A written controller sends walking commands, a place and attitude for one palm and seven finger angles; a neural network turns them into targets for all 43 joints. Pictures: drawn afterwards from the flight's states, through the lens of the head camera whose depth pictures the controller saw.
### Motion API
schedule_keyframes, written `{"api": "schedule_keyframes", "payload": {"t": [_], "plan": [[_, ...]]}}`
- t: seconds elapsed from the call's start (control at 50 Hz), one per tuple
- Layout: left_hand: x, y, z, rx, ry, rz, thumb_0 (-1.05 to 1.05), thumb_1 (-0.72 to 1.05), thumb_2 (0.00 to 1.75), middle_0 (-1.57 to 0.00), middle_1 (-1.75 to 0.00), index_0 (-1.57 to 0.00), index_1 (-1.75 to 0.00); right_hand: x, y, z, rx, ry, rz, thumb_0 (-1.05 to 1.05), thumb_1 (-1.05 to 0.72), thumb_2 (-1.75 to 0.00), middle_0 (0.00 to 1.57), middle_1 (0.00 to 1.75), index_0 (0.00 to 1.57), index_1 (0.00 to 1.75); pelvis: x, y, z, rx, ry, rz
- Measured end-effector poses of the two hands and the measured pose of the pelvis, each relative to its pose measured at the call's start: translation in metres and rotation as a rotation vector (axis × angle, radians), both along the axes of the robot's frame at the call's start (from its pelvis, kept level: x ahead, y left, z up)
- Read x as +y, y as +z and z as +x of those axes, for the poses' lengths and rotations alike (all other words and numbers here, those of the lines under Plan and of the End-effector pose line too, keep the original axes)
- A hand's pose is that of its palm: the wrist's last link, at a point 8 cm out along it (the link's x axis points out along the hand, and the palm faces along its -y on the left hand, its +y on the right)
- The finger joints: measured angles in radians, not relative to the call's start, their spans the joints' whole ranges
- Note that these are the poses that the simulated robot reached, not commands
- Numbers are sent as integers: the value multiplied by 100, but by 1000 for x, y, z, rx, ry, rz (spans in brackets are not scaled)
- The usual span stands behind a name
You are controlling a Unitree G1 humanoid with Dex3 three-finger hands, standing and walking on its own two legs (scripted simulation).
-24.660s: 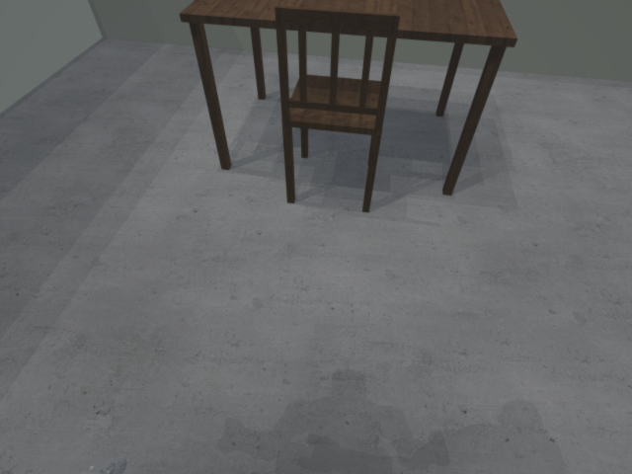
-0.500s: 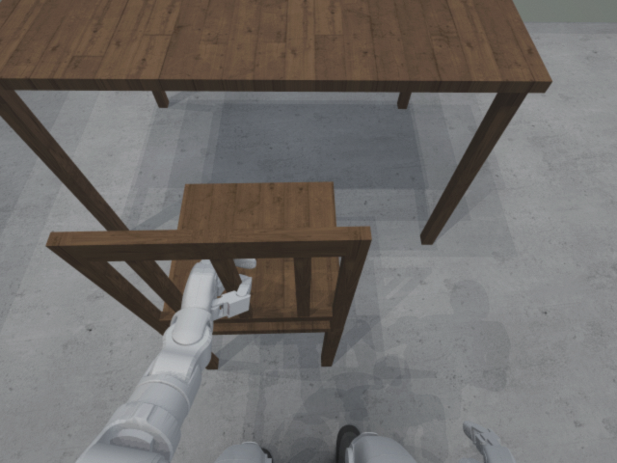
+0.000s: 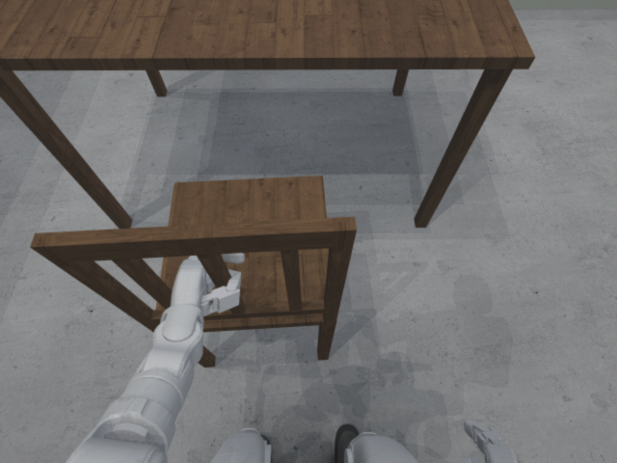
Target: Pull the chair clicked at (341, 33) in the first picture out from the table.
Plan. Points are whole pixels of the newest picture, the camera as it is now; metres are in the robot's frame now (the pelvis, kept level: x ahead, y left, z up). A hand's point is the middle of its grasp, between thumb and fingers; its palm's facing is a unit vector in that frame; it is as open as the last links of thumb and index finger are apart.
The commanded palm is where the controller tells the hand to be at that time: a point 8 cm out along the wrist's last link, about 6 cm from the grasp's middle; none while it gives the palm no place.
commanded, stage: step backward, pulling the chair out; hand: left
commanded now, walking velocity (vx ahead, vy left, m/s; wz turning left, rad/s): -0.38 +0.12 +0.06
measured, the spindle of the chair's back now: (225, 284) +0.37 +0.14 -0.11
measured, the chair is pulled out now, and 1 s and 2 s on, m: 0.30 0.47 0.65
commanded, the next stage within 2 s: stop walking, hand still on the chair in 1.74 s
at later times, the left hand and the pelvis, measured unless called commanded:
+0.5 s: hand (230, 345) +0.26 +0.11 -0.07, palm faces +0.00 -0.99 -0.15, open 5.4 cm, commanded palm +0.24 +0.16 -0.07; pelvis -0.08 -0.01 +0.00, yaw +2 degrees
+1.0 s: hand (224, 414) +0.18 +0.11 -0.07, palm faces -0.01 -0.99 -0.14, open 5.4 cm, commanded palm +0.16 +0.17 -0.06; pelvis -0.16 +0.00 -0.01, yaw +2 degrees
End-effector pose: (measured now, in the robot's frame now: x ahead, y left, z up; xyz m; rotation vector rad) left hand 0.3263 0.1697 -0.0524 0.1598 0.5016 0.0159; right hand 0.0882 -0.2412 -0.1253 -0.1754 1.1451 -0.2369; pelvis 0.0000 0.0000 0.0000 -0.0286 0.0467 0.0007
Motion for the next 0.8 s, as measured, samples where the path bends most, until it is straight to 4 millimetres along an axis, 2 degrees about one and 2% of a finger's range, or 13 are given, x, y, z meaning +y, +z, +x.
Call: {"api": "schedule_keyframes", "payload": {"t": [0.14, 0.22, 0.28, 0.4, 0.46, 0.56, 0.64, 0.8], "plan": [[-3, 1, -18, 7, -5, -7, 5, 67, 77, -29, -119, -49, -145, -15, 2, -15, -23, 3, -75, 1, -91, -90, 20, 30, 20, 30, 9, -5, -23, 14, 30, 3], [-1, 1, -32, 5, -25, -16, 4, 69, 76, -26, -121, -49, -145, -13, 12, -24, -27, 7, -104, 1, -91, -90, 20, 30, 20, 30, 13, -3, -37, 3, 19, 29], [0, 1, -44, 6, -25, -16, 4, 69, 76, -26, -121, -49, -145, -8, 13, -30, -38, 26, -85, 1, -91, -90, 20, 30, 20, 30, 10, -2, -42, 4, 16, 32], [-2, 1, -66, 5, 11, -3, 5, 67, 78, -29, -119, -49, -145, 1, 1, -45, -30, 42, 7, 1, -91, -90, 20, 30, 20, 30, -5, -1, -60, -14, 9, 3], [-4, 1, -75, 6, 23, 0, 5, 66, 79, -30, -118, -49, -145, -3, -2, -56, -38, 26, 9, 1, -91, -90, 20, 30, 20, 30, -8, -2, -71, -8, 19, 8], [-6, 1, -89, 10, 17, -6, 5, 67, 78, -28, -119, -49, -145, -14, -1, -76, -38, 32, -50, 1, -91, -90, 20, 30, 20, 30, -1, -5, -89, 9, 43, 10], [-5, 1, -102, 8, -1, -12, 4, 68, 77, -26, -120, -49, -145, -18, 7, -94, -24, 28, -88, 1, -91, -90, 20, 30, 20, 30, 2, -5, -105, -4, 32, 33], [-6, 1, -131, -2, 21, 0, 4, 67, 78, -29, -120, -49, -145, -16, -1, -118, -25, 35, -31, 1, -91, -90, 20, 30, 20, 30, -11, -6, -126, -23, 29, 12]]}}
